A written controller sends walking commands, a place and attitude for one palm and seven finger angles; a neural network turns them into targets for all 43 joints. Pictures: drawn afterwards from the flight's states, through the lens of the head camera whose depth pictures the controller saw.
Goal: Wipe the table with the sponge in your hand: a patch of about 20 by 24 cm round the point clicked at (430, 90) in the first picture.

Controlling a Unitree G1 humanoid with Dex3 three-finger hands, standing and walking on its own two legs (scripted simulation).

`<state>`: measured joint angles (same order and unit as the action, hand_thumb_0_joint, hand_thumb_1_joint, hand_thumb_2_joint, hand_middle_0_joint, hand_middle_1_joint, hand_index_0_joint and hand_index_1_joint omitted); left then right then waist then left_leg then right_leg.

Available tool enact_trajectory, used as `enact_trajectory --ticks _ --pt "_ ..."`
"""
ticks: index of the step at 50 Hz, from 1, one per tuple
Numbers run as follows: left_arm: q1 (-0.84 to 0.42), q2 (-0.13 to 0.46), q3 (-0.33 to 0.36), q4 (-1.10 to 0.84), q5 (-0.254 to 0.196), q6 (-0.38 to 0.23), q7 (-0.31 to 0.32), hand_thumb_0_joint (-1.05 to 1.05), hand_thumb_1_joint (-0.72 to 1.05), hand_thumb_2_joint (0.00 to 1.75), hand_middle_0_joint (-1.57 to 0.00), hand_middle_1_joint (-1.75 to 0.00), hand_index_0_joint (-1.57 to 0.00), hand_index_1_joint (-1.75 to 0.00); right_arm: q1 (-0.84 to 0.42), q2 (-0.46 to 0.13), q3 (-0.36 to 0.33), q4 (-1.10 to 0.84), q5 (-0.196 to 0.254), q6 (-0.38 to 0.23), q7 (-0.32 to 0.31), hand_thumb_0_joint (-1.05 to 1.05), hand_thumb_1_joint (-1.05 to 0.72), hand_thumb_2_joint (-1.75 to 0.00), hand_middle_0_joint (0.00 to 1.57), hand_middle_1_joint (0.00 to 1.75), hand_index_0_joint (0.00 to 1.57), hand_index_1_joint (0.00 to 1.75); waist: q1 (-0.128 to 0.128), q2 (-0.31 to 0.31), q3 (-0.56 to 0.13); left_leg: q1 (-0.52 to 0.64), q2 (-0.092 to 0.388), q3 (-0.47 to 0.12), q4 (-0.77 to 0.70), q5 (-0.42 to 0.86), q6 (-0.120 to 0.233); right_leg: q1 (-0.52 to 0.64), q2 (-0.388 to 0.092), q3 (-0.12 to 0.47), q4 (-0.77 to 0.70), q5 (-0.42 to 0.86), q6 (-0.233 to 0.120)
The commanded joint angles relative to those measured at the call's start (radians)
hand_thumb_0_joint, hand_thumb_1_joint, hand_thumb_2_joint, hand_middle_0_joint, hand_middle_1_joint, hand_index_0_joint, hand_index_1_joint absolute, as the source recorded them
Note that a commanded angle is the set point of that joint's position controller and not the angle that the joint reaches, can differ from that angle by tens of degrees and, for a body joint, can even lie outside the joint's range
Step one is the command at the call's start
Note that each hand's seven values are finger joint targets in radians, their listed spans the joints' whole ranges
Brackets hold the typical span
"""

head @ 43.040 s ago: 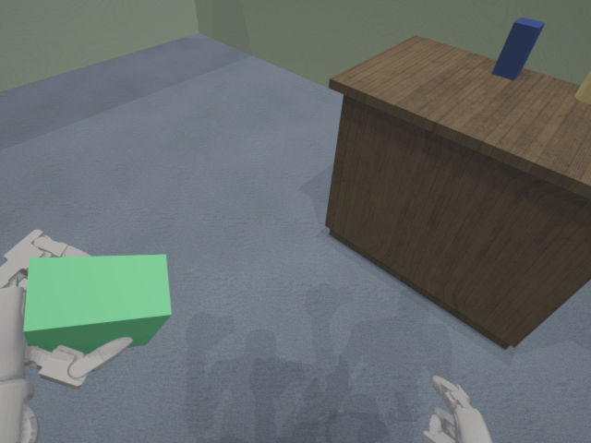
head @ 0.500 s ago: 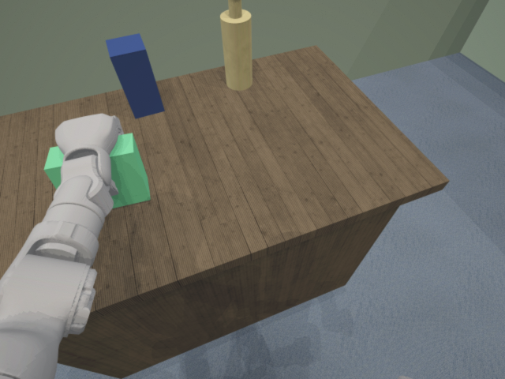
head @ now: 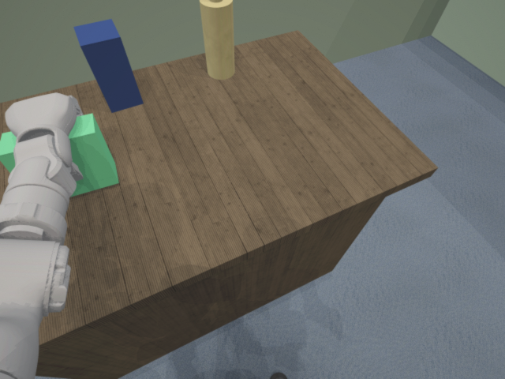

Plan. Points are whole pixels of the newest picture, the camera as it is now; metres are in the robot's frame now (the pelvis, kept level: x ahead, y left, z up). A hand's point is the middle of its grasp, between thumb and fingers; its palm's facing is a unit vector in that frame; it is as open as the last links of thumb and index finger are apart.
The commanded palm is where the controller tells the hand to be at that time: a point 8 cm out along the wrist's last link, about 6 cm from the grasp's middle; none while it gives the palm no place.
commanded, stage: slide back across to the first lane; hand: left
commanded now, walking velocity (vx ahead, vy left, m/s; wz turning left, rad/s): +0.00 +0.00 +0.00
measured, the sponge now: (69, 167) +0.47 +0.29 +0.04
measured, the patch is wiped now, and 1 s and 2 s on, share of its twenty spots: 0.90 0.90 0.95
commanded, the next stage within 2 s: wipe back along the first lane in 0.48 s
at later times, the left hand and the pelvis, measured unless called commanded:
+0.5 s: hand (28, 158) +0.45 +0.33 +0.08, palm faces -0.10 -0.05 -0.99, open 10.4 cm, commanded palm +0.43 +0.33 +0.14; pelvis +0.02 +0.01 +0.00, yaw +2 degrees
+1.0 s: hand (14, 181) +0.41 +0.34 +0.08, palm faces -0.08 -0.05 -1.00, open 10.5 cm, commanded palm +0.38 +0.33 +0.13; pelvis +0.02 +0.01 +0.00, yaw +2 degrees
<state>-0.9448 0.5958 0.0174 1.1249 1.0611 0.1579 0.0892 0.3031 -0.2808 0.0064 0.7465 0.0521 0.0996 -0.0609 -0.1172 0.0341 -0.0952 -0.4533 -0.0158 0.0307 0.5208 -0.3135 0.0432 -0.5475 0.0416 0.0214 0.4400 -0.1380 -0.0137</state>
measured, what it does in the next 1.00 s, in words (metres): stands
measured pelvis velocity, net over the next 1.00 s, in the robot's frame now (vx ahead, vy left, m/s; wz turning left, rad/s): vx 0.02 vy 0.01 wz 0.03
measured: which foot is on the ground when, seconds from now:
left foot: down 0.00-1.00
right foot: down 0.00-1.00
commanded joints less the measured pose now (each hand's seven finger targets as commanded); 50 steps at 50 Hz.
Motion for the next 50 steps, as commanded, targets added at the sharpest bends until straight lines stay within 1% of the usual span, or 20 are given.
enact_trajectory --ticks 1,4,6,8,11,13,16,19,22,23,26,28,29,31,33,34,39,44,47,50 --pt "-0.331 0.342 0.037 -0.196 0.044 0.012 0.044 0.00 0.10 1.30 -1.20 -1.60 -1.20 -1.60 0.028 -0.162 -0.058 -0.093 0.002 -0.021 0.001 0.00 -0.90 -0.90 0.20 0.30 0.20 0.30 0.068 0.046 -0.402 0.081 0.011 -0.034 -0.062 0.380 -0.008 0.389 -0.017 -0.001 0.011 0.261 -0.044" --pt "-0.305 0.357 0.056 -0.220 0.037 0.008 0.043 0.00 0.10 1.30 -1.20 -1.60 -1.20 -1.60 0.020 -0.165 -0.062 -0.091 0.005 -0.019 0.004 0.00 -0.90 -0.90 0.20 0.30 0.20 0.30 0.076 0.051 -0.394 0.115 0.014 -0.043 -0.069 0.425 -0.011 0.392 -0.014 -0.008 0.007 0.266 -0.047" --pt "-0.301 0.310 0.029 -0.214 0.011 0.008 0.036 0.00 0.10 1.30 -1.20 -1.60 -1.20 -1.60 0.015 -0.163 -0.064 -0.088 0.011 -0.022 0.003 0.00 -0.90 -0.90 0.20 0.30 0.20 0.30 0.061 0.017 -0.344 0.116 0.018 -0.045 -0.079 0.395 -0.009 0.369 -0.014 -0.015 -0.007 0.239 -0.043" --pt "-0.303 0.293 0.026 -0.245 -0.001 -0.005 0.025 0.00 0.10 1.30 -1.20 -1.60 -1.20 -1.60 0.006 -0.162 -0.066 -0.089 0.011 -0.026 0.000 0.00 -0.90 -0.90 0.20 0.30 0.20 0.30 0.065 0.043 -0.346 0.148 0.021 -0.054 -0.085 0.428 -0.012 0.356 -0.014 -0.017 -0.010 0.237 -0.048" --pt "-0.310 0.241 -0.023 -0.264 0.014 -0.016 0.014 0.00 0.10 1.30 -1.20 -1.60 -1.20 -1.60 0.014 -0.158 -0.069 -0.077 0.008 -0.026 0.001 0.00 -0.90 -0.90 0.20 0.30 0.20 0.30 0.049 0.054 -0.328 0.195 0.028 -0.059 -0.073 0.474 -0.022 0.315 -0.010 -0.024 -0.007 0.237 -0.050" --pt "-0.277 0.285 0.022 -0.273 0.013 -0.026 0.007 0.00 0.10 1.30 -1.20 -1.60 -1.20 -1.60 0.007 -0.161 -0.068 -0.081 0.008 -0.023 0.000 0.00 -0.90 -0.90 0.20 0.30 0.20 0.30 0.071 0.044 -0.343 0.199 0.027 -0.067 -0.073 0.522 -0.026 0.336 -0.010 -0.022 -0.005 0.260 -0.056" --pt "-0.273 0.239 -0.010 -0.303 0.013 -0.036 0.004 0.00 0.10 1.30 -1.20 -1.60 -1.20 -1.60 0.006 -0.155 -0.071 -0.080 0.004 -0.017 0.005 0.00 -0.90 -0.90 0.20 0.30 0.20 0.30 0.064 0.053 -0.342 0.237 0.034 -0.069 -0.057 0.596 -0.038 0.315 -0.009 -0.030 0.004 0.283 -0.053" --pt "-0.230 0.290 0.040 -0.309 0.007 -0.037 0.004 0.00 0.10 1.30 -1.20 -1.60 -1.20 -1.60 -0.009 -0.159 -0.068 -0.089 0.004 -0.008 0.007 0.00 -0.90 -0.90 0.20 0.30 0.20 0.30 0.089 0.049 -0.347 0.234 0.031 -0.069 -0.053 0.636 -0.043 0.344 -0.011 -0.029 0.009 0.308 -0.056" --pt "-0.222 0.308 0.051 -0.313 0.015 -0.036 0.006 0.00 0.10 1.30 -1.20 -1.60 -1.20 -1.60 -0.022 -0.159 -0.065 -0.094 0.002 0.001 0.010 0.00 -0.90 -0.90 0.20 0.30 0.20 0.30 0.086 0.025 -0.343 0.213 0.024 -0.059 -0.052 0.622 -0.038 0.370 -0.015 -0.028 0.011 0.344 -0.055" --pt "-0.210 0.336 0.080 -0.325 0.011 -0.040 0.004 0.00 0.10 1.30 -1.20 -1.60 -1.20 -1.60 -0.034 -0.160 -0.062 -0.100 0.003 0.003 0.010 0.00 -0.90 -0.90 0.20 0.30 0.20 0.30 0.102 0.039 -0.353 0.206 0.022 -0.060 -0.055 0.653 -0.038 0.390 -0.018 -0.023 0.013 0.369 -0.059" --pt "-0.189 0.301 0.044 -0.340 0.036 -0.038 -0.001 0.00 0.10 1.30 -1.20 -1.60 -1.20 -1.60 -0.034 -0.156 -0.064 -0.103 0.000 0.008 0.018 0.00 -0.90 -0.90 0.20 0.30 0.20 0.30 0.097 0.054 -0.357 0.232 0.024 -0.061 -0.042 0.693 -0.041 0.376 -0.018 -0.028 0.019 0.379 -0.057" --pt "-0.171 0.337 0.077 -0.358 0.032 -0.045 -0.009 0.00 0.10 1.30 -1.20 -1.60 -1.20 -1.60 -0.042 -0.160 -0.063 -0.108 -0.001 0.012 0.019 0.00 -0.90 -0.90 0.20 0.30 0.20 0.30 0.111 0.062 -0.379 0.233 0.023 -0.062 -0.042 0.726 -0.042 0.401 -0.019 -0.022 0.018 0.403 -0.061" --pt "-0.168 0.349 0.083 -0.358 0.033 -0.044 -0.010 0.00 0.10 1.30 -1.20 -1.60 -1.20 -1.60 -0.040 -0.162 -0.063 -0.109 -0.002 0.015 0.019 0.00 -0.90 -0.90 0.20 0.30 0.20 0.30 0.109 0.056 -0.378 0.232 0.021 -0.057 -0.039 0.708 -0.038 0.410 -0.019 -0.022 0.019 0.406 -0.059" --pt "-0.151 0.257 0.016 -0.366 0.016 -0.044 -0.022 0.00 0.10 1.30 -1.20 -1.60 -1.20 -1.60 -0.045 -0.156 -0.066 -0.114 0.000 0.014 0.020 0.00 -0.90 -0.90 0.20 0.30 0.20 0.30 0.093 0.046 -0.356 0.234 0.021 -0.055 -0.041 0.666 -0.033 0.385 -0.019 -0.028 0.011 0.381 -0.055" --pt "-0.096 0.228 0.013 -0.369 -0.009 -0.051 -0.037 0.00 0.10 1.30 -1.20 -1.60 -1.20 -1.60 -0.057 -0.155 -0.067 -0.124 0.004 0.013 0.016 0.00 -0.90 -0.90 0.20 0.30 0.20 0.30 0.099 0.025 -0.347 0.232 0.022 -0.055 -0.045 0.656 -0.029 0.385 -0.018 -0.025 0.001 0.374 -0.057" --pt "-0.064 0.253 0.037 -0.361 -0.015 -0.052 -0.038 0.00 0.10 1.30 -1.20 -1.60 -1.20 -1.60 -0.050 -0.162 -0.068 -0.120 0.003 0.017 0.017 0.00 -0.90 -0.90 0.20 0.30 0.20 0.30 0.104 0.011 -0.350 0.225 0.020 -0.053 -0.043 0.626 -0.025 0.400 -0.018 -0.027 0.005 0.373 -0.056" --pt "-0.037 0.201 -0.006 -0.411 -0.026 -0.058 -0.051 0.00 0.10 1.30 -1.20 -1.60 -1.20 -1.60 -0.068 -0.159 -0.065 -0.127 0.006 0.020 0.015 0.00 -0.90 -0.90 0.20 0.30 0.20 0.30 0.100 0.010 -0.307 0.219 0.016 -0.053 -0.052 0.576 -0.021 0.379 -0.018 -0.026 -0.003 0.341 -0.059" --pt "0.054 0.201 0.013 -0.426 -0.037 -0.054 -0.048 0.00 0.10 1.30 -1.20 -1.60 -1.20 -1.60 -0.087 -0.159 -0.062 -0.140 0.008 0.021 0.017 0.00 -0.90 -0.90 0.20 0.30 0.20 0.30 0.122 -0.006 -0.304 0.193 0.011 -0.050 -0.064 0.534 -0.021 0.408 -0.019 -0.024 -0.003 0.328 -0.062" --pt "0.070 0.198 0.008 -0.400 -0.037 -0.043 -0.043 0.00 0.10 1.30 -1.20 -1.60 -1.20 -1.60 -0.097 -0.159 -0.056 -0.141 0.013 0.021 0.018 0.00 -0.90 -0.90 0.20 0.30 0.20 0.30 0.117 -0.036 -0.236 0.149 0.005 -0.048 -0.084 0.416 -0.014 0.387 -0.020 -0.027 -0.015 0.255 -0.059" --pt "0.092 0.216 0.025 -0.434 -0.035 -0.042 -0.041 0.00 0.10 1.30 -1.20 -1.60 -1.20 -1.60 -0.108 -0.159 -0.057 -0.149 0.012 0.018 0.018 0.00 -0.90 -0.90 0.20 0.30 0.20 0.30 0.131 -0.006 -0.269 0.158 0.003 -0.045 -0.084 0.426 -0.012 0.410 -0.022 -0.021 -0.011 0.264 -0.063"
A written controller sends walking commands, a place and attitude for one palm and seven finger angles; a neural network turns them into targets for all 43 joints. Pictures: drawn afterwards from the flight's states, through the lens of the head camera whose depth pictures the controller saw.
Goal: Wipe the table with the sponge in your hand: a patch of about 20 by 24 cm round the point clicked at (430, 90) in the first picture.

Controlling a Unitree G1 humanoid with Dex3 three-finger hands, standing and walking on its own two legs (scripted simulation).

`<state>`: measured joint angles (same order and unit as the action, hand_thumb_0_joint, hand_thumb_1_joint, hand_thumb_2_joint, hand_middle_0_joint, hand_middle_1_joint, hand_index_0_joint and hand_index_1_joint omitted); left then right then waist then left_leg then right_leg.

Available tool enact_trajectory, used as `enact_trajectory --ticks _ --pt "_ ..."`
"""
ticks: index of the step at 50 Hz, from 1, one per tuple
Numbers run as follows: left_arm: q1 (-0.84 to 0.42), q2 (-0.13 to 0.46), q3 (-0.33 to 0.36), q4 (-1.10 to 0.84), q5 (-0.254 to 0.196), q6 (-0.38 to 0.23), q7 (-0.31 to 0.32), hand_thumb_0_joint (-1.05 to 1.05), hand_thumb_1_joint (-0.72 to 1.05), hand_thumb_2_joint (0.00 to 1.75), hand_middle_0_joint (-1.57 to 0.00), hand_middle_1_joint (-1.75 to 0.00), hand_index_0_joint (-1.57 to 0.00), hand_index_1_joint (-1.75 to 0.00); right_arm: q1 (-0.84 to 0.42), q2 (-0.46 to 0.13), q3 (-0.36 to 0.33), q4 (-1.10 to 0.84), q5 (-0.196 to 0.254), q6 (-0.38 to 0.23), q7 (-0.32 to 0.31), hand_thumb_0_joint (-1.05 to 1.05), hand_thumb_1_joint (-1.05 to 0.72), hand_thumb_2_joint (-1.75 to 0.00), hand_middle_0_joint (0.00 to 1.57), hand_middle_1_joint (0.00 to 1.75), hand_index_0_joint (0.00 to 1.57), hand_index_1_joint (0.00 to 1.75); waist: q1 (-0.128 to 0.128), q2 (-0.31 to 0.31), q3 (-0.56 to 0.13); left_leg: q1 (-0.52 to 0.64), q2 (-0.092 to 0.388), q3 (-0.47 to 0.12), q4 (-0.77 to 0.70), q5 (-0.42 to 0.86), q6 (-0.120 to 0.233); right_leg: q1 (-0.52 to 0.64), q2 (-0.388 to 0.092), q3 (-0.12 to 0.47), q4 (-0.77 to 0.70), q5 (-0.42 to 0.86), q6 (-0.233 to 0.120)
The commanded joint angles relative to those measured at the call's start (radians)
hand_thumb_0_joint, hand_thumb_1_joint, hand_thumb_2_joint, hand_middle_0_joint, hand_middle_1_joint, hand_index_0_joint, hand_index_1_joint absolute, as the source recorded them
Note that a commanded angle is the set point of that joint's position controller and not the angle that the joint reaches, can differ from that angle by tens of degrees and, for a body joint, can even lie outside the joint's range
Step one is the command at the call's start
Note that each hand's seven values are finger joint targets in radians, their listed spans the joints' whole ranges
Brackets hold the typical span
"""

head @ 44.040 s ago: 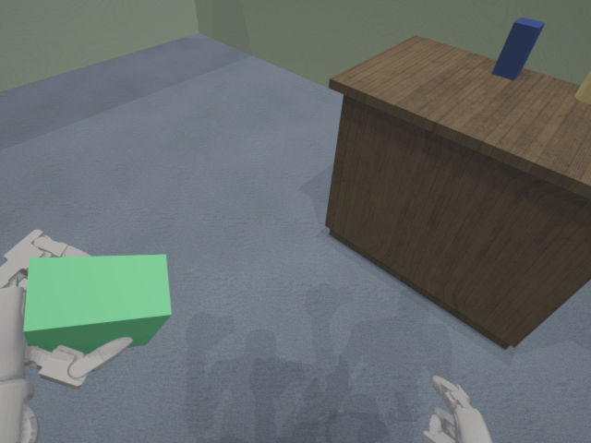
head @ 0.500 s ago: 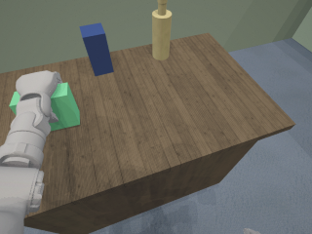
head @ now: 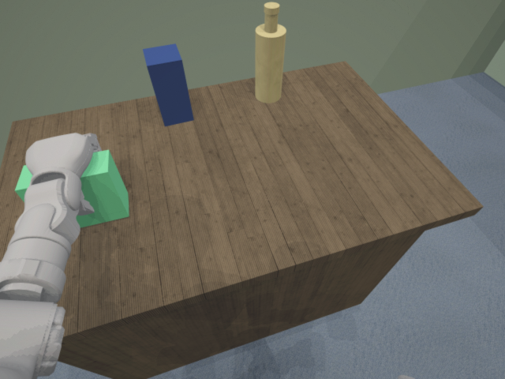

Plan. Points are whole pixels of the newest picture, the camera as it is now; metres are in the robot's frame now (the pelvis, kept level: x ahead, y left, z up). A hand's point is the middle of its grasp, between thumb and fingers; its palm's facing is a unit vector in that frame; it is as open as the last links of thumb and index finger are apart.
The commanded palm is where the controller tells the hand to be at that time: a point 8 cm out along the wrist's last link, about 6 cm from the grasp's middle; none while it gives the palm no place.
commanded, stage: wipe back along the first lane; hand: left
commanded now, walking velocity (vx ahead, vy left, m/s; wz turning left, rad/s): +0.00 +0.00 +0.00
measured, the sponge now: (83, 199) +0.40 +0.33 +0.03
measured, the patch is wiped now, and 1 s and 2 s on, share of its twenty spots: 0.90 0.95 0.95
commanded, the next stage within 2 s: lift the sponge slowly off the table in 1.20 s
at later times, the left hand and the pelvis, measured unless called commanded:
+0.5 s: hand (76, 205) +0.35 +0.30 +0.08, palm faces -0.02 -0.04 -1.00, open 10.5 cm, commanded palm +0.32 +0.28 +0.11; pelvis +0.00 +0.00 +0.00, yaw +1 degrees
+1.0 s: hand (80, 226) +0.32 +0.28 +0.08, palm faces -0.01 -0.05 -1.00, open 10.5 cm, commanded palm +0.28 +0.27 +0.12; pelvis +0.00 -0.01 +0.00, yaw +0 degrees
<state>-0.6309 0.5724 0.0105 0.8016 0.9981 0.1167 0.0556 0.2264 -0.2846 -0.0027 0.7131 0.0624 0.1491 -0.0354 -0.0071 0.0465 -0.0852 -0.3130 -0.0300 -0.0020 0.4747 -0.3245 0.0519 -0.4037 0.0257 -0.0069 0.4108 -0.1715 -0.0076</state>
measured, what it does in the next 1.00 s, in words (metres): stands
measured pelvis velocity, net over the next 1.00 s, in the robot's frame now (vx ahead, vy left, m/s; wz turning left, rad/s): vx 0.00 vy -0.01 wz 0.00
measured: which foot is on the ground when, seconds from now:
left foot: down 0.00-1.00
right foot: down 0.00-1.00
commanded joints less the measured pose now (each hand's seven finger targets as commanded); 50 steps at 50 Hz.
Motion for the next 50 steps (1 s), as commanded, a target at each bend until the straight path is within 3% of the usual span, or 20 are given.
enact_trajectory --ticks 1,3,7,8,12,13,14,15,19,21,23,27,28,31,33,37,38,39,43,50 --pt "-0.199 0.239 0.033 -0.112 0.031 0.001 -0.006 0.00 0.10 1.30 -1.20 -1.60 -1.20 -1.60 -0.036 -0.152 -0.046 -0.121 0.004 -0.033 -0.007 0.00 -0.90 -0.90 0.20 0.30 0.20 0.30 0.025 -0.023 -0.268 0.012 0.015 -0.011 -0.041 0.424 -0.019 0.269 -0.007 0.008 0.016 0.287 -0.069" --pt "-0.190 0.230 0.033 -0.161 0.031 -0.003 -0.009 0.00 0.10 1.30 -1.20 -1.60 -1.20 -1.60 -0.052 -0.149 -0.045 -0.131 0.004 -0.037 -0.004 0.00 -0.90 -0.90 0.20 0.30 0.20 0.30 0.039 0.023 -0.280 0.027 0.019 -0.023 -0.046 0.472 -0.030 0.265 -0.006 0.009 0.021 0.294 -0.078" --pt "-0.111 0.171 0.002 -0.188 0.017 0.018 -0.004 0.00 0.10 1.30 -1.20 -1.60 -1.20 -1.60 -0.066 -0.148 -0.048 -0.145 0.006 -0.041 0.001 0.00 -0.90 -0.90 0.20 0.30 0.20 0.30 0.039 -0.010 -0.269 0.043 0.024 -0.021 -0.038 0.466 -0.032 0.250 -0.002 0.002 0.019 0.277 -0.072" --pt "-0.100 0.196 0.036 -0.215 0.004 0.017 -0.004 0.00 0.10 1.30 -1.20 -1.60 -1.20 -1.60 -0.078 -0.148 -0.048 -0.151 0.005 -0.042 -0.002 0.00 -0.90 -0.90 0.20 0.30 0.20 0.30 0.047 -0.022 -0.281 0.039 0.026 -0.027 -0.043 0.482 -0.031 0.272 -0.003 0.006 0.019 0.293 -0.075" --pt "-0.093 0.140 -0.020 -0.233 0.005 0.054 -0.004 0.00 0.10 1.30 -1.20 -1.60 -1.20 -1.60 -0.098 -0.146 -0.043 -0.151 0.010 -0.044 0.000 0.00 -0.90 -0.90 0.20 0.30 0.20 0.30 0.031 -0.043 -0.211 0.038 0.027 -0.029 -0.052 0.422 -0.031 0.229 -0.002 -0.006 0.008 0.234 -0.069" --pt "-0.095 0.157 0.006 -0.267 0.000 0.055 -0.004 0.00 0.10 1.30 -1.20 -1.60 -1.20 -1.60 -0.110 -0.146 -0.042 -0.157 0.009 -0.046 -0.001 0.00 -0.90 -0.90 0.20 0.30 0.20 0.30 0.045 -0.022 -0.231 0.045 0.028 -0.034 -0.057 0.448 -0.034 0.240 -0.002 -0.001 0.011 0.238 -0.075" --pt "-0.081 0.128 -0.026 -0.278 0.006 0.064 -0.005 0.00 0.10 1.30 -1.20 -1.60 -1.20 -1.60 -0.111 -0.142 -0.043 -0.159 0.009 -0.047 0.001 0.00 -0.90 -0.90 0.20 0.30 0.20 0.30 0.042 -0.005 -0.230 0.064 0.029 -0.036 -0.052 0.455 -0.037 0.231 -0.002 -0.007 0.014 0.228 -0.074" --pt "-0.055 0.094 -0.045 -0.280 0.002 0.074 -0.004 0.00 0.10 1.30 -1.20 -1.60 -1.20 -1.60 -0.113 -0.137 -0.043 -0.162 0.009 -0.049 0.002 0.00 -0.90 -0.90 0.20 0.30 0.20 0.30 0.042 -0.020 -0.229 0.073 0.030 -0.035 -0.046 0.463 -0.038 0.225 0.000 -0.009 0.014 0.230 -0.072" --pt "-0.020 0.087 -0.043 -0.339 -0.004 0.094 -0.009 0.00 0.10 1.30 -1.20 -1.60 -1.20 -1.60 -0.136 -0.136 -0.040 -0.171 0.008 -0.052 0.003 0.00 -0.90 -0.90 0.20 0.30 0.20 0.30 0.049 -0.023 -0.239 0.088 0.031 -0.039 -0.046 0.481 -0.042 0.240 0.001 -0.007 0.016 0.240 -0.074" --pt "0.029 0.043 -0.069 -0.362 -0.009 0.107 -0.009 0.00 0.10 1.30 -1.20 -1.60 -1.20 -1.60 -0.147 -0.130 -0.039 -0.178 0.009 -0.056 0.005 0.00 -0.90 -0.90 0.20 0.30 0.20 0.30 0.051 -0.033 -0.229 0.093 0.033 -0.040 -0.044 0.487 -0.045 0.237 0.002 -0.010 0.016 0.243 -0.072" --pt "0.060 0.069 -0.037 -0.399 -0.022 0.113 -0.012 0.00 0.10 1.30 -1.20 -1.60 -1.20 -1.60 -0.169 -0.132 -0.035 -0.184 0.009 -0.057 0.004 0.00 -0.90 -0.90 0.20 0.30 0.20 0.30 0.060 -0.031 -0.217 0.092 0.034 -0.044 -0.050 0.493 -0.047 0.248 0.002 -0.005 0.015 0.244 -0.074" --pt "0.059 0.021 -0.086 -0.419 -0.020 0.148 -0.015 0.00 0.10 1.30 -1.20 -1.60 -1.20 -1.60 -0.185 -0.124 -0.026 -0.188 0.009 -0.058 0.003 0.00 -0.90 -0.90 0.20 0.30 0.20 0.30 0.055 -0.039 -0.180 0.088 0.031 -0.042 -0.057 0.456 -0.045 0.239 0.001 -0.015 0.012 0.226 -0.073" --pt "0.055 0.047 -0.059 -0.449 -0.026 0.153 -0.017 0.00 0.10 1.30 -1.20 -1.60 -1.20 -1.60 -0.202 -0.127 -0.025 -0.192 0.010 -0.058 0.001 0.00 -0.90 -0.90 0.20 0.30 0.20 0.30 0.059 -0.028 -0.180 0.088 0.033 -0.046 -0.063 0.453 -0.045 0.243 0.002 -0.007 0.010 0.217 -0.076" --pt "0.083 -0.009 -0.110 -0.456 -0.022 0.168 -0.022 0.00 0.10 1.30 -1.20 -1.60 -1.20 -1.60 -0.206 -0.118 -0.021 -0.193 0.009 -0.063 0.002 0.00 -0.90 -0.90 0.20 0.30 0.20 0.30 0.056 -0.040 -0.179 0.101 0.031 -0.042 -0.058 0.456 -0.046 0.243 0.001 -0.013 0.012 0.224 -0.073" --pt "0.097 0.027 -0.071 -0.490 -0.028 0.172 -0.024 0.00 0.10 1.30 -1.20 -1.60 -1.20 -1.60 -0.219 -0.122 -0.020 -0.197 0.007 -0.065 0.002 0.00 -0.90 -0.90 0.20 0.30 0.20 0.30 0.064 -0.038 -0.187 0.105 0.032 -0.042 -0.061 0.449 -0.043 0.257 0.003 -0.002 0.011 0.228 -0.076" --pt "0.149 -0.009 -0.099 -0.509 -0.033 0.182 -0.031 0.00 0.10 1.30 -1.20 -1.60 -1.20 -1.60 -0.228 -0.113 -0.013 -0.203 0.006 -0.071 0.000 0.00 -0.90 -0.90 0.20 0.30 0.20 0.30 0.070 -0.060 -0.183 0.100 0.025 -0.033 -0.064 0.438 -0.035 0.282 -0.001 -0.005 0.010 0.250 -0.073" --pt "0.160 0.033 -0.056 -0.525 -0.037 0.182 -0.031 0.00 0.10 1.30 -1.20 -1.60 -1.20 -1.60 -0.238 -0.119 -0.013 -0.202 0.005 -0.072 0.000 0.00 -0.90 -0.90 0.20 0.30 0.20 0.30 0.075 -0.059 -0.183 0.099 0.027 -0.038 -0.068 0.438 -0.037 0.288 0.002 0.006 0.010 0.247 -0.076" --pt "0.177 0.000 -0.083 -0.552 -0.039 0.184 -0.033 0.00 0.10 1.30 -1.20 -1.60 -1.20 -1.60 -0.242 -0.114 -0.013 -0.212 0.004 -0.075 0.001 0.00 -0.90 -0.90 0.20 0.30 0.20 0.30 0.077 -0.053 -0.204 0.104 0.022 -0.030 -0.063 0.444 -0.030 0.307 -0.003 0.001 0.013 0.267 -0.072" --pt "0.248 0.059 -0.018 -0.584 -0.054 0.187 -0.034 0.00 0.10 1.30 -1.20 -1.60 -1.20 -1.60 -0.260 -0.119 -0.010 -0.208 0.003 -0.081 -0.002 0.00 -0.90 -0.90 0.20 0.30 0.20 0.30 0.088 -0.065 -0.179 0.090 0.020 -0.028 -0.070 0.434 -0.026 0.332 -0.004 0.024 0.011 0.301 -0.073" --pt "0.342 0.008 -0.053 -0.669 -0.065 0.206 -0.038 0.00 0.10 1.30 -1.20 -1.60 -1.20 -1.60 -0.279 -0.107 -0.010 -0.220 0.003 -0.096 0.001 0.00 -0.90 -0.90 0.20 0.30 0.20 0.30 0.095 -0.056 -0.161 0.102 0.020 -0.027 -0.074 0.435 -0.022 0.336 -0.006 0.014 0.010 0.295 -0.069"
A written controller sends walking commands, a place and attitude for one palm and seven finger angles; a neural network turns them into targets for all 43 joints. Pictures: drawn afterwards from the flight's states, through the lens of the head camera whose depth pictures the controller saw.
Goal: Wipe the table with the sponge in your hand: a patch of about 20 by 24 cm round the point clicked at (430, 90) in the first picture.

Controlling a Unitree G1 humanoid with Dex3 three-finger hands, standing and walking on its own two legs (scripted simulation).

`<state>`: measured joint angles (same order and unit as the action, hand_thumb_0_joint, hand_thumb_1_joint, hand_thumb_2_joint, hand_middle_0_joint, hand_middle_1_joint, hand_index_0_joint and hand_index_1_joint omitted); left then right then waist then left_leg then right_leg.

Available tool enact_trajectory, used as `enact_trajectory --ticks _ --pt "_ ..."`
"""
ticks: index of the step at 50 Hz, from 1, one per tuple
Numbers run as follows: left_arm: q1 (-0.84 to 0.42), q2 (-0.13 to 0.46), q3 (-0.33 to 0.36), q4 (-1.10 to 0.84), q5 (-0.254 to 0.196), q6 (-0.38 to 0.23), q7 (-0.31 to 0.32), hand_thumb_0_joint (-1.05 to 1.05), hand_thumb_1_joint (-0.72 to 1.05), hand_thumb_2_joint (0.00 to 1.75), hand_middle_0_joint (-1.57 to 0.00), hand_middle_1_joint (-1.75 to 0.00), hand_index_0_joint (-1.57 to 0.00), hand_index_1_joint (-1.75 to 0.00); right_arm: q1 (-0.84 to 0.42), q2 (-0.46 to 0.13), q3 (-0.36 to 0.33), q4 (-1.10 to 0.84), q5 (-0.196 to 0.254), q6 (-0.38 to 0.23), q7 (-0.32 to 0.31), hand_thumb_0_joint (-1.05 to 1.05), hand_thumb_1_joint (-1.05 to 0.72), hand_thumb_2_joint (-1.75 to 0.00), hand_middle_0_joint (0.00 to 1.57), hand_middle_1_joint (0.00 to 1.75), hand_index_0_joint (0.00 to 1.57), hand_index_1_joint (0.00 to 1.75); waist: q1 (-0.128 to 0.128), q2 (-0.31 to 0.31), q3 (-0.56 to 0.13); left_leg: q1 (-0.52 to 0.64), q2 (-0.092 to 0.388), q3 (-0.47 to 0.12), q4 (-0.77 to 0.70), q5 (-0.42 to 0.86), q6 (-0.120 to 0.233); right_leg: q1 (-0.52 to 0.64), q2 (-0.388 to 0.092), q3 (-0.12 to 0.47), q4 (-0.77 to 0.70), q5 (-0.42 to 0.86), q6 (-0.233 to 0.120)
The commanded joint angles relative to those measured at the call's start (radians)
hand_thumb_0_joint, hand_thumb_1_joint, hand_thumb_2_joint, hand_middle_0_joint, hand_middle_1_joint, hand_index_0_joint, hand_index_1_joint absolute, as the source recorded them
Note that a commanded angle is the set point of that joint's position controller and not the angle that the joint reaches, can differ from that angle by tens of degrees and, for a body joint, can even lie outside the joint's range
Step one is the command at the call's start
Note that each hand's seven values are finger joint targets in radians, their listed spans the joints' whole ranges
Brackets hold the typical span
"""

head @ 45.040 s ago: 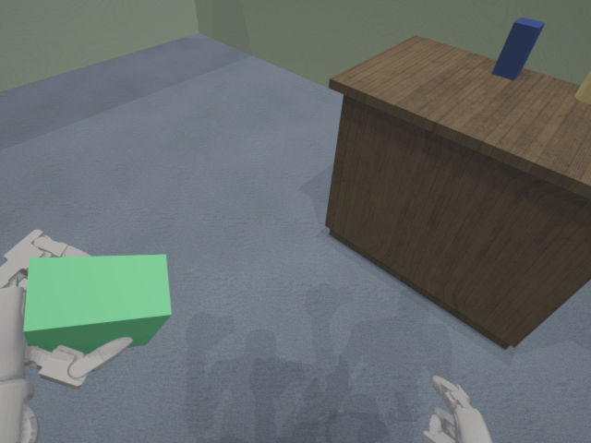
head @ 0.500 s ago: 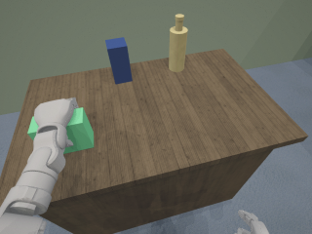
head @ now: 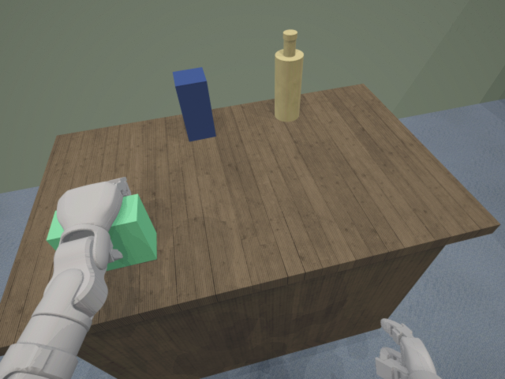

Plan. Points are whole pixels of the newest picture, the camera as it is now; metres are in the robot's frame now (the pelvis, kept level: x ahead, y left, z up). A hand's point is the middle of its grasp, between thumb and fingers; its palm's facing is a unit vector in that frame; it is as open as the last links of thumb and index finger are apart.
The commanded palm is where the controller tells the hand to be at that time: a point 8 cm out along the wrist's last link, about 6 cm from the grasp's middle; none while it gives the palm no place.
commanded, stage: wipe back along the first lane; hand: left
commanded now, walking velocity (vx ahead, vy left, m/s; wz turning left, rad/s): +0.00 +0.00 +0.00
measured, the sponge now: (112, 242) +0.31 +0.29 +0.03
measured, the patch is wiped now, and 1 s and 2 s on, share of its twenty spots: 0.95 0.95 0.95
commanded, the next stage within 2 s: lift the sponge slowly off the table in 0.20 s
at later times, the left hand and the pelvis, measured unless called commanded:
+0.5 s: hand (105, 246) +0.28 +0.27 +0.07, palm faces +0.00 -0.09 -1.00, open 10.5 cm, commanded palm +0.25 +0.26 +0.13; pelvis -0.01 +0.00 +0.00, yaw +0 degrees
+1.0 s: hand (99, 251) +0.26 +0.27 +0.09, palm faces -0.03 -0.10 -0.99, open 10.4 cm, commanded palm +0.24 +0.27 +0.16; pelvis -0.02 +0.00 +0.00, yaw +0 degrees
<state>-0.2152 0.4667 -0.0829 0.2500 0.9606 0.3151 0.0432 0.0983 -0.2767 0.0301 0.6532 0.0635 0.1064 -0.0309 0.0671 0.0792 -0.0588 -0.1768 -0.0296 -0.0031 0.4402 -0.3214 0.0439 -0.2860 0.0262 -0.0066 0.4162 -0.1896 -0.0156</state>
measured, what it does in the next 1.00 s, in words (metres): stands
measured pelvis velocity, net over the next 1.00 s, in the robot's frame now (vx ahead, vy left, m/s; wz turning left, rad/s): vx -0.02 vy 0.00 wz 0.00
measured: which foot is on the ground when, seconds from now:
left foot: down 0.00-1.00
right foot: down 0.00-1.00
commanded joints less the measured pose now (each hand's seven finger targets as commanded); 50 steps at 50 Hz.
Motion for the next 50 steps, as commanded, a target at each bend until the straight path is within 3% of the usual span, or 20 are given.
enact_trajectory --ticks 1,3,5,8,11,16,19,21,23,24,27,28,32,33,35,41,43,45,49,50 --pt "-0.053 0.114 0.044 -0.131 -0.029 0.005 -0.025 0.00 0.10 1.30 -1.20 -1.60 -1.20 -1.60 -0.154 -0.117 -0.042 -0.160 0.001 -0.056 -0.003 0.00 -0.90 -0.90 0.20 0.30 0.20 0.30 0.024 -0.090 -0.199 -0.032 0.019 -0.025 -0.039 0.443 -0.015 0.229 -0.007 0.015 0.007 0.330 -0.060" --pt "-0.029 0.136 0.069 -0.161 -0.034 0.006 -0.024 0.00 0.10 1.30 -1.20 -1.60 -1.20 -1.60 -0.169 -0.122 -0.041 -0.162 0.001 -0.057 -0.002 0.00 -0.90 -0.90 0.20 0.30 0.20 0.30 0.027 -0.092 -0.193 -0.032 0.021 -0.030 -0.044 0.445 -0.017 0.232 -0.004 0.030 0.006 0.332 -0.063" --pt "-0.001 0.095 0.037 -0.188 -0.040 0.012 -0.021 0.00 0.10 1.30 -1.20 -1.60 -1.20 -1.60 -0.171 -0.112 -0.043 -0.166 0.001 -0.061 -0.001 0.00 -0.90 -0.90 0.20 0.30 0.20 0.30 0.025 -0.095 -0.184 -0.027 0.021 -0.025 -0.043 0.431 -0.014 0.227 -0.007 0.018 0.003 0.323 -0.058" --pt "0.006 0.122 0.066 -0.221 -0.044 0.020 -0.016 0.00 0.10 1.30 -1.20 -1.60 -1.20 -1.60 -0.190 -0.118 -0.042 -0.163 0.000 -0.060 -0.004 0.00 -0.90 -0.90 0.20 0.30 0.20 0.30 0.028 -0.106 -0.175 -0.030 0.020 -0.029 -0.054 0.399 -0.015 0.227 -0.002 0.035 -0.004 0.294 -0.060" --pt "0.054 0.059 0.012 -0.243 -0.046 0.033 -0.014 0.00 0.10 1.30 -1.20 -1.60 -1.20 -1.60 -0.196 -0.108 -0.040 -0.167 0.002 -0.064 -0.001 0.00 -0.90 -0.90 0.20 0.30 0.20 0.30 0.030 -0.099 -0.158 -0.021 0.024 -0.027 -0.054 0.414 -0.016 0.216 -0.004 0.015 -0.004 0.292 -0.056" --pt "0.046 0.083 0.029 -0.273 -0.040 0.050 -0.008 0.00 0.10 1.30 -1.20 -1.60 -1.20 -1.60 -0.207 -0.109 -0.038 -0.162 -0.001 -0.065 -0.005 0.00 -0.90 -0.90 0.20 0.30 0.20 0.30 0.031 -0.102 -0.157 -0.015 0.022 -0.027 -0.058 0.402 -0.016 0.224 -0.002 0.021 -0.007 0.284 -0.058" --pt "-0.021 0.140 0.072 -0.308 -0.031 0.065 -0.005 0.00 0.10 1.30 -1.20 -1.60 -1.20 -1.60 -0.215 -0.108 -0.035 -0.167 -0.003 -0.062 -0.014 0.00 -0.90 -0.90 0.20 0.30 0.20 0.30 0.034 -0.105 -0.183 -0.011 0.016 -0.022 -0.063 0.378 -0.006 0.249 -0.005 0.028 -0.011 0.261 -0.057" --pt "-0.030 0.126 0.055 -0.273 -0.034 0.070 -0.010 0.00 0.10 1.30 -1.20 -1.60 -1.20 -1.60 -0.219 -0.103 -0.031 -0.154 -0.003 -0.059 -0.019 0.00 -0.90 -0.90 0.20 0.30 0.20 0.30 0.027 -0.105 -0.147 -0.009 0.017 -0.022 -0.071 0.365 -0.009 0.232 -0.003 0.032 -0.025 0.247 -0.056" --pt "-0.058 0.183 0.094 -0.301 -0.027 0.068 -0.014 0.00 0.10 1.30 -1.20 -1.60 -1.20 -1.60 -0.227 -0.109 -0.028 -0.153 -0.004 -0.059 -0.020 0.00 -0.90 -0.90 0.20 0.30 0.20 0.30 0.030 -0.070 -0.151 0.000 0.016 -0.027 -0.077 0.363 -0.010 0.235 0.003 0.051 -0.028 0.232 -0.063" --pt "-0.075 0.151 0.064 -0.317 -0.019 0.070 -0.019 0.00 0.10 1.30 -1.20 -1.60 -1.20 -1.60 -0.222 -0.102 -0.027 -0.164 -0.006 -0.063 -0.020 0.00 -0.90 -0.90 0.20 0.30 0.20 0.30 0.032 -0.076 -0.181 0.003 0.012 -0.022 -0.071 0.386 -0.004 0.258 -0.005 0.034 -0.020 0.256 -0.060" --pt "-0.087 0.144 0.045 -0.315 -0.014 0.061 -0.030 0.00 0.10 1.30 -1.20 -1.60 -1.20 -1.60 -0.224 -0.098 -0.025 -0.157 -0.008 -0.063 -0.018 0.00 -0.90 -0.90 0.20 0.30 0.20 0.30 0.030 -0.047 -0.160 0.013 0.015 -0.027 -0.082 0.391 -0.010 0.246 -0.003 0.034 -0.030 0.250 -0.063" --pt "-0.091 0.197 0.096 -0.335 -0.013 0.056 -0.027 0.00 0.10 1.30 -1.20 -1.60 -1.20 -1.60 -0.228 -0.103 -0.027 -0.158 -0.010 -0.065 -0.018 0.00 -0.90 -0.90 0.20 0.30 0.20 0.30 0.035 -0.029 -0.175 0.020 0.015 -0.031 -0.084 0.385 -0.009 0.257 0.005 0.053 -0.030 0.239 -0.068" --pt "-0.058 0.179 0.086 -0.361 -0.016 0.036 -0.031 0.00 0.10 1.30 -1.20 -1.60 -1.20 -1.60 -0.224 -0.096 -0.028 -0.161 -0.012 -0.069 -0.015 0.00 -0.90 -0.90 0.20 0.30 0.20 0.30 0.044 -0.032 -0.186 0.029 0.015 -0.032 -0.086 0.428 -0.010 0.280 -0.001 0.039 -0.028 0.279 -0.066" --pt "-0.074 0.206 0.111 -0.396 -0.020 0.031 -0.030 0.00 0.10 1.30 -1.20 -1.60 -1.20 -1.60 -0.232 -0.100 -0.027 -0.167 -0.014 -0.071 -0.016 0.00 -0.90 -0.90 0.20 0.30 0.20 0.30 0.044 -0.027 -0.198 0.035 0.018 -0.039 -0.091 0.421 -0.010 0.287 0.005 0.054 -0.030 0.269 -0.070" --pt "-0.086 0.168 0.075 -0.410 -0.017 0.028 -0.030 0.00 0.10 1.30 -1.20 -1.60 -1.20 -1.60 -0.231 -0.090 -0.028 -0.168 -0.015 -0.076 -0.016 0.00 -0.90 -0.90 0.20 0.30 0.20 0.30 0.041 -0.029 -0.196 0.040 0.017 -0.038 -0.090 0.435 -0.008 0.286 -0.001 0.041 -0.033 0.276 -0.067" --pt "-0.152 0.216 0.108 -0.397 -0.013 0.029 -0.023 0.00 0.10 1.30 -1.20 -1.60 -1.20 -1.60 -0.232 -0.098 -0.028 -0.147 -0.015 -0.076 -0.025 0.00 -0.90 -0.90 0.20 0.30 0.20 0.30 0.036 -0.049 -0.162 0.035 0.017 -0.038 -0.110 0.405 -0.008 0.280 0.000 0.046 -0.056 0.243 -0.068" --pt "-0.177 0.268 0.146 -0.446 -0.010 0.023 -0.021 0.00 0.10 1.30 -1.20 -1.60 -1.20 -1.60 -0.248 -0.102 -0.025 -0.154 -0.014 -0.079 -0.027 0.00 -0.90 -0.90 0.20 0.30 0.20 0.30 0.043 0.000 -0.186 0.048 0.015 -0.042 -0.119 0.387 -0.008 0.298 0.008 0.069 -0.058 0.216 -0.074" --pt "-0.231 0.216 0.090 -0.427 0.000 0.021 -0.023 0.00 0.10 1.30 -1.20 -1.60 -1.20 -1.60 -0.241 -0.088 -0.024 -0.147 -0.015 -0.088 -0.030 0.00 -0.90 -0.90 0.20 0.30 0.20 0.30 0.032 0.002 -0.179 0.058 0.017 -0.042 -0.118 0.412 -0.011 0.282 0.003 0.044 -0.061 0.221 -0.074" --pt "-0.261 0.233 0.099 -0.475 -0.006 0.008 -0.029 0.00 0.10 1.30 -1.20 -1.60 -1.20 -1.60 -0.244 -0.089 -0.022 -0.157 -0.014 -0.097 -0.032 0.00 -0.90 -0.90 0.20 0.30 0.20 0.30 0.036 0.010 -0.229 0.074 0.015 -0.042 -0.121 0.410 -0.006 0.318 0.003 0.042 -0.062 0.224 -0.073" --pt "-0.237 0.238 0.106 -0.446 -0.008 0.006 -0.028 0.00 0.10 1.30 -1.20 -1.60 -1.20 -1.60 -0.246 -0.087 -0.024 -0.147 -0.016 -0.099 -0.033 0.00 -0.90 -0.90 0.20 0.30 0.20 0.30 0.037 0.014 -0.203 0.070 0.015 -0.044 -0.126 0.408 -0.011 0.309 0.003 0.051 -0.069 0.224 -0.074"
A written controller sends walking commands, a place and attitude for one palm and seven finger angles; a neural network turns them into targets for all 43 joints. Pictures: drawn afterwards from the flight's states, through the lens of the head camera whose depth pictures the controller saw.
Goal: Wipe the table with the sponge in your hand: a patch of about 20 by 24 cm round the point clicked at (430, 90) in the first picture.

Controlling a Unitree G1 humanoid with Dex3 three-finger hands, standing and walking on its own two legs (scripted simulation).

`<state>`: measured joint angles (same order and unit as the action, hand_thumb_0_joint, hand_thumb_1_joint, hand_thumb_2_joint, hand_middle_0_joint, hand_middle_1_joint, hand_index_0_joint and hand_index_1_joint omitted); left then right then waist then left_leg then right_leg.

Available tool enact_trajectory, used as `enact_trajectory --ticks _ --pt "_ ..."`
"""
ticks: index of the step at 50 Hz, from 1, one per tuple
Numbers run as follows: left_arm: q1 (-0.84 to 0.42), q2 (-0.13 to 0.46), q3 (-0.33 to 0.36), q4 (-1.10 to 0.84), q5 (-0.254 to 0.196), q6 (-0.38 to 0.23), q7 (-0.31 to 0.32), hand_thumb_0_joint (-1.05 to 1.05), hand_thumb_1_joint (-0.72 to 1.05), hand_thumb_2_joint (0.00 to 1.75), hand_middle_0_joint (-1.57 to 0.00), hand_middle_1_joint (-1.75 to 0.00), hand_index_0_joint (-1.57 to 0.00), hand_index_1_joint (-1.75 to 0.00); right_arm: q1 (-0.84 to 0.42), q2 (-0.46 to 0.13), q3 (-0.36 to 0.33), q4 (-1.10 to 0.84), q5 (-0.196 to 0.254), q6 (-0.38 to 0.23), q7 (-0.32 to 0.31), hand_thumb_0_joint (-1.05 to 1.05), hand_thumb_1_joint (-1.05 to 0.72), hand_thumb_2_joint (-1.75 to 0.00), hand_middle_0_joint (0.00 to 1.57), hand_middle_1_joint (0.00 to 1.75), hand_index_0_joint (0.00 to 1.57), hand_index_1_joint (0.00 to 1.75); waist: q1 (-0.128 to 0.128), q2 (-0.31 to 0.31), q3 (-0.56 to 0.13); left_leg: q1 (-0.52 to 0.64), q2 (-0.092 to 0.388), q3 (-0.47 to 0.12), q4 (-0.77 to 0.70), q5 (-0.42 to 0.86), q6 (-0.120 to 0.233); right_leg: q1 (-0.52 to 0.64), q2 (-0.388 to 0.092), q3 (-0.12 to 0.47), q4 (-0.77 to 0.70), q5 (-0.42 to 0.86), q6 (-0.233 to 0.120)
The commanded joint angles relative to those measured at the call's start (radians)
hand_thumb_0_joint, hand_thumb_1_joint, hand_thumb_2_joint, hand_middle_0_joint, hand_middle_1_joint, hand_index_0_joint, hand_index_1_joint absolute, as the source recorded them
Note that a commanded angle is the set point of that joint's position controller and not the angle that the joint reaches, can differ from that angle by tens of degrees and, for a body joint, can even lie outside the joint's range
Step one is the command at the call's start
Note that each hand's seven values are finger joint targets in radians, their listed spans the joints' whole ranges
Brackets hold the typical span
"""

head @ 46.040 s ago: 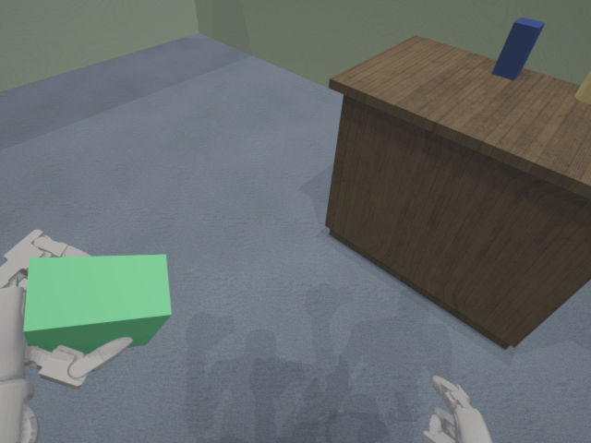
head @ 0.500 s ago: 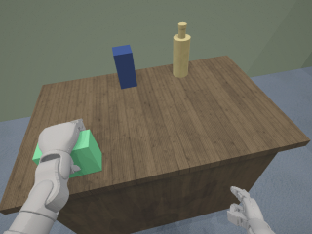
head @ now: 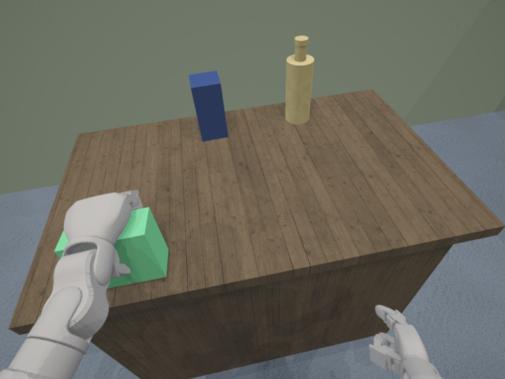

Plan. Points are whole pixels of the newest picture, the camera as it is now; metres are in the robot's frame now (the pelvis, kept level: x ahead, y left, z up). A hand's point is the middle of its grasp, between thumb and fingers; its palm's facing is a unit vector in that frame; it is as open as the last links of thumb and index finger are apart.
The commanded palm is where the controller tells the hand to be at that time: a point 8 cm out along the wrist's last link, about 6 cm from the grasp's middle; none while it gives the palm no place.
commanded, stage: lift the sponge slowly off the table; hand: left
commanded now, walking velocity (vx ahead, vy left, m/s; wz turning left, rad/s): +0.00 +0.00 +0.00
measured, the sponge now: (122, 256) +0.28 +0.28 +0.03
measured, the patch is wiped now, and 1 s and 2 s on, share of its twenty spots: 0.95 0.95 0.95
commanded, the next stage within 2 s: bring the sponge back beside the body in 1.40 s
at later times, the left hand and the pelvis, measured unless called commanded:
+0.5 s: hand (117, 222) +0.29 +0.26 +0.12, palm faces +0.00 -0.07 -1.00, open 10.4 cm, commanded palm +0.27 +0.26 +0.19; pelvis -0.01 -0.01 +0.00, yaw +0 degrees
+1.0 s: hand (110, 207) +0.29 +0.26 +0.15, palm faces +0.03 -0.05 -1.00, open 10.4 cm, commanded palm +0.26 +0.27 +0.23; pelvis -0.02 -0.02 +0.00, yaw +0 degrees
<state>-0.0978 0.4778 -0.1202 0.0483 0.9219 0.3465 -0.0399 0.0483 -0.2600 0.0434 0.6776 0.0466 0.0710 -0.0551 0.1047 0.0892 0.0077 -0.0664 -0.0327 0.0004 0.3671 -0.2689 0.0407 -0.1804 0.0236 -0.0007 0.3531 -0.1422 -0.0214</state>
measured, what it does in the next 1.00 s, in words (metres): stands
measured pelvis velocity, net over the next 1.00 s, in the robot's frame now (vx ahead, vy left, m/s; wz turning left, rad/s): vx -0.02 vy -0.02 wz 0.01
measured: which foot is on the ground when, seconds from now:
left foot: down 0.00-1.00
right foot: down 0.00-1.00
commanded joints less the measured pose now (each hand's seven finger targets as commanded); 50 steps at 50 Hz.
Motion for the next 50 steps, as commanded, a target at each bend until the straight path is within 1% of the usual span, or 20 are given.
enact_trajectory --ticks 1,3,4,6,8,10,13,14,22,23,25,29,33,37,38,42,43,44,45,50 --pt "-0.339 0.228 0.150 -0.230 0.025 -0.026 0.053 0.00 0.10 1.30 -1.20 -1.60 -1.20 -1.60 -0.193 -0.108 -0.038 -0.166 0.000 -0.058 -0.009 0.00 -0.90 -0.90 0.20 0.30 0.20 0.30 -0.001 -0.017 -0.258 -0.045 0.018 -0.047 -0.056 0.350 -0.007 0.205 0.005 0.044 -0.012 0.182 -0.067" --pt "-0.317 0.288 0.213 -0.241 0.021 -0.024 0.053 0.00 0.10 1.30 -1.20 -1.60 -1.20 -1.60 -0.206 -0.114 -0.035 -0.172 0.004 -0.056 -0.007 0.00 -0.90 -0.90 0.20 0.30 0.20 0.30 0.009 -0.020 -0.266 -0.054 0.016 -0.051 -0.063 0.335 -0.005 0.227 0.011 0.074 -0.011 0.173 -0.071" --pt "-0.337 0.257 0.185 -0.249 0.027 -0.022 0.051 0.00 0.10 1.30 -1.20 -1.60 -1.20 -1.60 -0.202 -0.108 -0.034 -0.175 0.002 -0.058 -0.008 0.00 -0.90 -0.90 0.20 0.30 0.20 0.30 0.008 -0.040 -0.288 -0.055 0.014 -0.040 -0.055 0.356 -0.002 0.239 0.001 0.046 -0.001 0.194 -0.065" --pt "-0.321 0.240 0.171 -0.224 0.020 -0.012 0.047 0.00 0.10 1.30 -1.20 -1.60 -1.20 -1.60 -0.207 -0.110 -0.034 -0.166 0.002 -0.050 -0.005 0.00 -0.90 -0.90 0.20 0.30 0.20 0.30 0.006 -0.040 -0.246 -0.059 0.018 -0.045 -0.066 0.357 -0.009 0.219 0.001 0.047 -0.014 0.193 -0.065" --pt "-0.324 0.278 0.206 -0.233 0.012 0.002 0.042 0.00 0.10 1.30 -1.20 -1.60 -1.20 -1.60 -0.226 -0.113 -0.032 -0.173 0.010 -0.047 -0.003 0.00 -0.90 -0.90 0.20 0.30 0.20 0.30 0.006 -0.028 -0.235 -0.062 0.019 -0.049 -0.072 0.320 -0.008 0.211 0.008 0.075 -0.021 0.152 -0.069" --pt "-0.384 0.238 0.150 -0.222 0.019 0.012 0.031 0.00 0.10 1.30 -1.20 -1.60 -1.20 -1.60 -0.221 -0.108 -0.029 -0.170 0.009 -0.049 -0.005 0.00 -0.90 -0.90 0.20 0.30 0.20 0.30 -0.006 -0.032 -0.229 -0.060 0.018 -0.043 -0.070 0.323 -0.008 0.196 0.000 0.049 -0.023 0.146 -0.065" --pt "-0.372 0.274 0.177 -0.249 0.014 0.021 0.015 0.00 0.10 1.30 -1.20 -1.60 -1.20 -1.60 -0.237 -0.114 -0.028 -0.183 0.015 -0.047 -0.004 0.00 -0.90 -0.90 0.20 0.30 0.20 0.30 -0.002 -0.012 -0.241 -0.050 0.017 -0.046 -0.072 0.304 -0.003 0.203 0.006 0.073 -0.026 0.131 -0.068" --pt "-0.415 0.249 0.145 -0.249 0.022 0.023 0.006 0.00 0.10 1.30 -1.20 -1.60 -1.20 -1.60 -0.226 -0.110 -0.024 -0.185 0.011 -0.052 -0.006 0.00 -0.90 -0.90 0.20 0.30 0.20 0.30 -0.004 -0.027 -0.265 -0.056 0.014 -0.038 -0.068 0.315 0.000 0.220 -0.004 0.046 -0.019 0.142 -0.064" --pt "-0.491 0.278 0.147 -0.209 0.025 0.001 -0.012 0.00 0.10 1.30 -1.20 -1.60 -1.20 -1.60 -0.217 -0.109 -0.022 -0.175 0.011 -0.050 -0.016 0.00 -0.90 -0.90 0.20 0.30 0.20 0.30 -0.009 -0.021 -0.234 -0.059 0.012 -0.041 -0.082 0.278 -0.002 0.201 -0.006 0.054 -0.039 0.103 -0.062" --pt "-0.496 0.321 0.193 -0.220 0.023 -0.001 -0.008 0.00 0.10 1.30 -1.20 -1.60 -1.20 -1.60 -0.224 -0.111 -0.021 -0.181 0.016 -0.056 -0.015 0.00 -0.90 -0.90 0.20 0.30 0.20 0.30 -0.006 -0.022 -0.249 -0.056 0.015 -0.049 -0.087 0.254 -0.001 0.207 0.005 0.078 -0.041 0.073 -0.067" --pt "-0.522 0.304 0.172 -0.187 0.026 -0.004 -0.005 0.00 0.10 1.30 -1.20 -1.60 -1.20 -1.60 -0.215 -0.107 -0.021 -0.173 0.013 -0.062 -0.019 0.00 -0.90 -0.90 0.20 0.30 0.20 0.30 -0.005 -0.013 -0.256 -0.063 0.010 -0.041 -0.084 0.271 -0.002 0.214 -0.006 0.061 -0.037 0.089 -0.066" --pt "-0.481 0.327 0.212 -0.212 0.013 0.004 -0.005 0.00 0.10 1.30 -1.20 -1.60 -1.20 -1.60 -0.222 -0.109 -0.023 -0.187 0.010 -0.064 -0.010 0.00 -0.90 -0.90 0.20 0.30 0.20 0.30 0.016 -0.019 -0.305 -0.071 0.006 -0.035 -0.070 0.298 0.000 0.268 -0.014 0.069 -0.017 0.138 -0.067" --pt "-0.425 0.355 0.241 -0.197 -0.002 0.029 -0.020 0.00 0.10 1.30 -1.20 -1.60 -1.20 -1.60 -0.240 -0.120 -0.026 -0.186 0.017 -0.049 -0.003 0.00 -0.90 -0.90 0.20 0.30 0.20 0.30 0.013 -0.041 -0.262 -0.087 0.010 -0.039 -0.071 0.279 -0.003 0.240 -0.010 0.095 -0.021 0.125 -0.064" --pt "-0.470 0.324 0.185 -0.184 -0.007 0.051 -0.052 0.00 0.10 1.30 -1.20 -1.60 -1.20 -1.60 -0.232 -0.122 -0.026 -0.189 0.018 -0.044 -0.003 0.00 -0.90 -0.90 0.20 0.30 0.20 0.30 0.000 -0.054 -0.245 -0.093 0.010 -0.033 -0.065 0.260 0.003 0.211 -0.022 0.066 -0.023 0.109 -0.052" --pt "-0.494 0.360 0.214 -0.210 -0.006 0.046 -0.057 0.00 0.10 1.30 -1.20 -1.60 -1.20 -1.60 -0.239 -0.126 -0.025 -0.196 0.024 -0.051 -0.005 0.00 -0.90 -0.90 0.20 0.30 0.20 0.30 -0.007 -0.059 -0.257 -0.083 0.011 -0.040 -0.062 0.250 0.004 0.209 -0.012 0.092 -0.024 0.092 -0.058" --pt "-0.533 0.352 0.188 -0.224 -0.002 0.015 -0.079 0.00 0.10 1.30 -1.20 -1.60 -1.20 -1.60 -0.216 -0.119 -0.025 -0.193 0.018 -0.058 -0.013 0.00 -0.90 -0.90 0.20 0.30 0.20 0.30 -0.010 -0.048 -0.267 -0.073 0.007 -0.041 -0.057 0.263 0.008 0.211 -0.020 0.068 -0.021 0.110 -0.053" --pt "-0.544 0.375 0.216 -0.265 -0.007 0.002 -0.079 0.00 0.10 1.30 -1.20 -1.60 -1.20 -1.60 -0.228 -0.119 -0.025 -0.207 0.023 -0.070 -0.015 0.00 -0.90 -0.90 0.20 0.30 0.20 0.30 -0.010 -0.032 -0.290 -0.062 0.008 -0.047 -0.052 0.252 0.009 0.219 -0.014 0.101 -0.021 0.100 -0.060" --pt "-0.567 0.382 0.217 -0.274 0.001 -0.007 -0.078 0.00 0.10 1.30 -1.20 -1.60 -1.20 -1.60 -0.211 -0.114 -0.024 -0.201 0.013 -0.076 -0.016 0.00 -0.90 -0.90 0.20 0.30 0.20 0.30 -0.002 -0.027 -0.320 -0.058 0.005 -0.037 -0.043 0.283 0.011 0.240 -0.023 0.070 -0.007 0.128 -0.059" --pt "-0.549 0.361 0.202 -0.257 -0.005 -0.015 -0.077 0.00 0.10 1.30 -1.20 -1.60 -1.20 -1.60 -0.210 -0.110 -0.025 -0.199 0.014 -0.077 -0.016 0.00 -0.90 -0.90 0.20 0.30 0.20 0.30 -0.006 -0.022 -0.295 -0.058 0.006 -0.043 -0.049 0.288 0.007 0.229 -0.022 0.078 -0.013 0.137 -0.060" --pt "-0.547 0.410 0.259 -0.223 -0.010 -0.018 -0.057 0.00 0.10 1.30 -1.20 -1.60 -1.20 -1.60 -0.205 -0.114 -0.025 -0.183 0.011 -0.075 -0.013 0.00 -0.90 -0.90 0.20 0.30 0.20 0.30 0.006 -0.012 -0.275 -0.079 0.010 -0.044 -0.057 0.282 -0.003 0.230 -0.023 0.085 -0.015 0.128 -0.065"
